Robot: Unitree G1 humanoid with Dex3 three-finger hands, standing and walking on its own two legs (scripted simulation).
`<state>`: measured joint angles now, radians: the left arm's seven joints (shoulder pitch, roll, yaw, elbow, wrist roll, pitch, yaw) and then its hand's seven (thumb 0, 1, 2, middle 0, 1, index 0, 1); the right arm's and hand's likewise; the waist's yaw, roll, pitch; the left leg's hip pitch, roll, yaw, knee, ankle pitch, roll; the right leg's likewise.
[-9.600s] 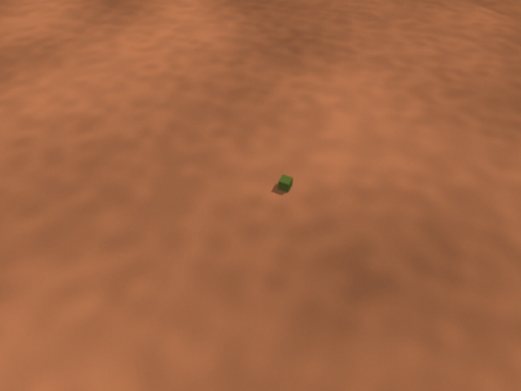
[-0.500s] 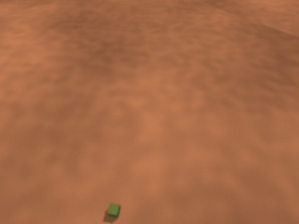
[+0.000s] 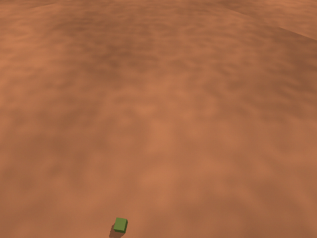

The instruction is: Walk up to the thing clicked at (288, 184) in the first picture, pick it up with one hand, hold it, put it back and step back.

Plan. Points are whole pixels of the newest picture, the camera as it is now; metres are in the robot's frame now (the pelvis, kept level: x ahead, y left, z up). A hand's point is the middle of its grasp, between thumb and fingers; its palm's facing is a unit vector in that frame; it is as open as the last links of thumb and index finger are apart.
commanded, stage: stand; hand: left
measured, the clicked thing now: (121, 225) +0.36 +0.22 -0.75
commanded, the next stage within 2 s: walk up in 0.30 s
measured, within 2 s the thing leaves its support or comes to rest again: neither
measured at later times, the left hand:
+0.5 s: hand out of the picture +0.07 +0.26 -0.16, palm faces -0.03 -0.93 -0.38, open 7.4 cm
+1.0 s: hand out of the picture -0.01 +0.25 -0.16, palm faces +0.05 -0.92 -0.38, open 7.4 cm
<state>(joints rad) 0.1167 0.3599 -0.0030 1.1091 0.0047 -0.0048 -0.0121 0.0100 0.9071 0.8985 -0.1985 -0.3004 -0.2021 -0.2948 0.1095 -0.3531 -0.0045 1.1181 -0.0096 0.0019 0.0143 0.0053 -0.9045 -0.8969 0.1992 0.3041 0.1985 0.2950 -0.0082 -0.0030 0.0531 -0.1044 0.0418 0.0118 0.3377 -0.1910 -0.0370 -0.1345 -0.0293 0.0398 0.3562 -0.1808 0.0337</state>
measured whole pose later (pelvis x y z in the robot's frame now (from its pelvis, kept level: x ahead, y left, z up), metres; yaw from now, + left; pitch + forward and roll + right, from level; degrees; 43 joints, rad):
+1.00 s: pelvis -0.08 -0.02 -0.02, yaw +3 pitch -1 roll +0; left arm 0.17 0.35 0.06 0.90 0.03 0.02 0.00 0.01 0.90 0.90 -0.20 -0.30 -0.21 -0.30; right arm 0.25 -0.40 -0.06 0.98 -0.03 0.07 0.01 0.01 -0.91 -0.90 0.20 0.30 0.20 0.29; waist 0.02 0.03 0.12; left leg -0.20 -0.01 -0.07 0.61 -0.43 0.01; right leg -0.39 -0.03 -0.03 0.59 -0.18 -0.01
